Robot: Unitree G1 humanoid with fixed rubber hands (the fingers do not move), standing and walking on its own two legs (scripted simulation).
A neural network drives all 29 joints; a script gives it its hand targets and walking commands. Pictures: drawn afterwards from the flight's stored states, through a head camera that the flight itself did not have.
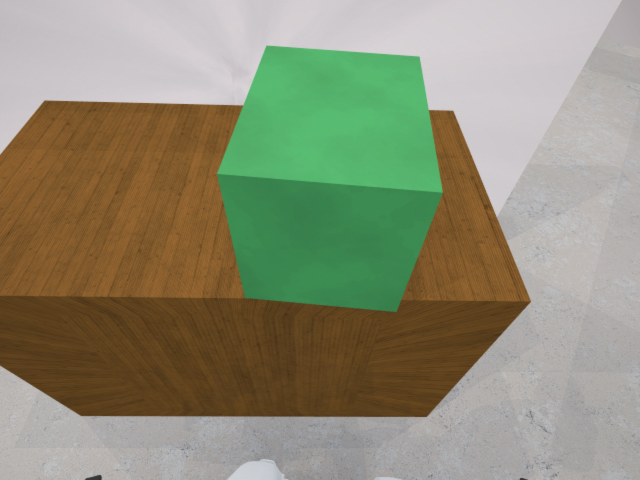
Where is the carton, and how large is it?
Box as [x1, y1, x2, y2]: [217, 45, 442, 311]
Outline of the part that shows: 266,45 217,173 245,297 396,311 442,193 419,57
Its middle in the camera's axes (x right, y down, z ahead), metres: +0.02 -0.10 +0.60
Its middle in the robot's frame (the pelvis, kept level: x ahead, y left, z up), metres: +0.54 +0.01 +0.06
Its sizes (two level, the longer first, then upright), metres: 0.308 0.241 0.257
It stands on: a pedestal, 0.68 m high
